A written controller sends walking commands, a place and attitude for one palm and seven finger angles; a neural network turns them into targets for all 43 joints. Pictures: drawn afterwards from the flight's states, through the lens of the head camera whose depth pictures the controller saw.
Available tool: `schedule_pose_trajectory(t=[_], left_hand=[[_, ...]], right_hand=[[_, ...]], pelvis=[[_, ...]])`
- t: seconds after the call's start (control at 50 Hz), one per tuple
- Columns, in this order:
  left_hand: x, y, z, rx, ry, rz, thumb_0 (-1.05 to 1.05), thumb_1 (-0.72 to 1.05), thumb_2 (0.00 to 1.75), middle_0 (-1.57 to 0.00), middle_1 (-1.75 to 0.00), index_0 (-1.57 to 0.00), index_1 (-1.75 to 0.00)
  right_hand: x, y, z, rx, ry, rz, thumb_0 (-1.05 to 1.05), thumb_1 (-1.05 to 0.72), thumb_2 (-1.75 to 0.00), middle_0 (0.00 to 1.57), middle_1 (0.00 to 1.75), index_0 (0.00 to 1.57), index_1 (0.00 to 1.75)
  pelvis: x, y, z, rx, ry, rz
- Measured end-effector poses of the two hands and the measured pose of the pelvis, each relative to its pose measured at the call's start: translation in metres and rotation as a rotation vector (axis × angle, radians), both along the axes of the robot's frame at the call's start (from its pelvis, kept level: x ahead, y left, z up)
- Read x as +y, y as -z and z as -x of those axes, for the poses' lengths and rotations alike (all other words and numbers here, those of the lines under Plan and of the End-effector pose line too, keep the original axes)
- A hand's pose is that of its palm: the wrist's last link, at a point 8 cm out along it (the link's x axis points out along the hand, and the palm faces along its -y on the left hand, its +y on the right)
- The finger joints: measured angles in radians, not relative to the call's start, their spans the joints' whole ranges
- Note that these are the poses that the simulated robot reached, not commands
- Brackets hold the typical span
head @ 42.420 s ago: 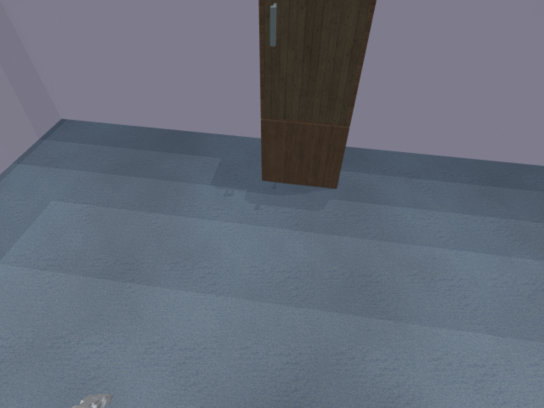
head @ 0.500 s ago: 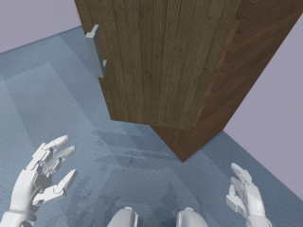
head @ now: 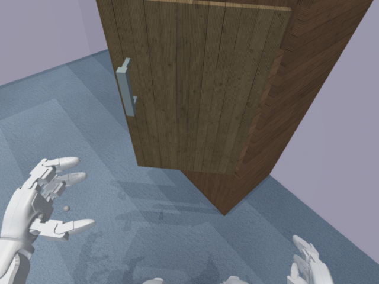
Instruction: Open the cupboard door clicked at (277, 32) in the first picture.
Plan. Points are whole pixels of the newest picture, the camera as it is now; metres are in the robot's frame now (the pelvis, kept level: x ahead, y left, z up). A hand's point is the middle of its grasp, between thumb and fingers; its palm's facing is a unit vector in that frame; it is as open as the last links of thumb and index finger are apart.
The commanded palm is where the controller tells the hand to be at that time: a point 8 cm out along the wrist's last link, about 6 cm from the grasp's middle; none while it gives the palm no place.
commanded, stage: raise the hand with hooked fingers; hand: left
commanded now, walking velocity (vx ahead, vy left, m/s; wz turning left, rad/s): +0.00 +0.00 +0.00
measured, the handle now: (129, 88) +0.53 +0.19 +0.11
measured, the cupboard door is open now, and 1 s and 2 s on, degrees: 44 44 44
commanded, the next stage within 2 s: move the hooked fingers beside the handle in 1.12 s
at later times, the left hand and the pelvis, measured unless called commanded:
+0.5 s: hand (57, 167) +0.29 +0.26 +0.12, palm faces +0.03 -1.00 -0.04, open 13.9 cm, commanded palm +0.26 +0.31 +0.13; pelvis +0.01 -0.01 +0.02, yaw +0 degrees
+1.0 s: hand (65, 152) +0.31 +0.25 +0.13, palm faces +0.03 -1.00 -0.01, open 14.0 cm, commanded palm +0.28 +0.30 +0.14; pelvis +0.02 -0.01 +0.03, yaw -1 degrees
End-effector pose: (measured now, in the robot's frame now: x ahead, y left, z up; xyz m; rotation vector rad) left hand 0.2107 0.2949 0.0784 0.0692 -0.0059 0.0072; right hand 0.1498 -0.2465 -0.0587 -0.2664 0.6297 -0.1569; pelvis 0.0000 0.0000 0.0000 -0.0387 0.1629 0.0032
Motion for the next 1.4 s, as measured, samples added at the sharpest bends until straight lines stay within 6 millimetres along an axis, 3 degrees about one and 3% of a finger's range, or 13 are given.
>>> schedule_pose_trajectory(t=[0.1,0.24,0.34,0.66,0.9,1.2,1.4], left_hand=[[0.006,-0.004,-0.01,0.041,0.004,0.011,0.0,-0.17,0.44,-0.27,-0.98,-0.28,-0.98],[0.015,-0.028,-0.021,-0.019,-0.025,0.017,-0.01,-0.33,0.37,-0.29,-1.09,-0.29,-1.09],[0.019,-0.03,-0.032,0.02,-0.023,0.029,-0.01,-0.42,0.33,-0.29,-1.15,-0.29,-1.15],[0.021,-0.064,-0.076,-0.007,-0.015,0.039,-0.02,-0.5,0.3,-0.3,-1.2,-0.3,-1.2],[0.012,-0.052,-0.08,0.018,-0.018,0.066,-0.02,-0.5,0.3,-0.3,-1.2,-0.3,-1.2],[0.015,-0.061,-0.079,0.005,-0.017,0.053,-0.02,-0.5,0.3,-0.3,-1.2,-0.3,-1.2],[0.019,-0.053,-0.087,0.022,-0.027,0.063,-0.02,-0.51,0.3,-0.3,-1.2,-0.3,-1.2]], right_hand=[[0.003,-0.008,-0.001,-0.027,0.003,-0.005,0.01,-0.9,-0.9,0.2,0.3,0.21,0.3],[0.008,-0.015,-0.004,-0.036,-0.015,-0.017,0.01,-0.9,-0.9,0.21,0.3,0.21,0.3],[0.008,-0.015,-0.005,-0.022,-0.017,-0.022,0.01,-0.9,-0.9,0.21,0.3,0.21,0.3],[-0.009,-0.02,-0.005,0.02,0.028,-0.01,0.01,-0.9,-0.9,0.21,0.3,0.21,0.3],[-0.019,-0.022,-0.002,0.048,0.045,-0.002,0.01,-0.9,-0.9,0.21,0.3,0.21,0.3],[-0.01,-0.02,-0.005,0.04,0.04,-0.025,0.01,-0.9,-0.9,0.21,0.3,0.21,0.3],[-0.011,-0.019,-0.001,0.058,0.034,-0.003,0.01,-0.9,-0.9,0.21,0.3,0.21,0.3]], pelvis=[[0.001,-0.006,0.0,-0.023,0.003,-0.002],[0.0,-0.014,-0.002,-0.045,0.004,-0.004],[-0.002,-0.018,-0.003,-0.055,0.002,-0.006],[-0.009,-0.031,-0.014,-0.072,0.009,-0.016],[-0.013,-0.034,-0.018,-0.067,0.022,-0.022],[-0.012,-0.035,-0.017,-0.077,0.017,-0.023],[-0.011,-0.034,-0.011,-0.074,0.01,-0.023]])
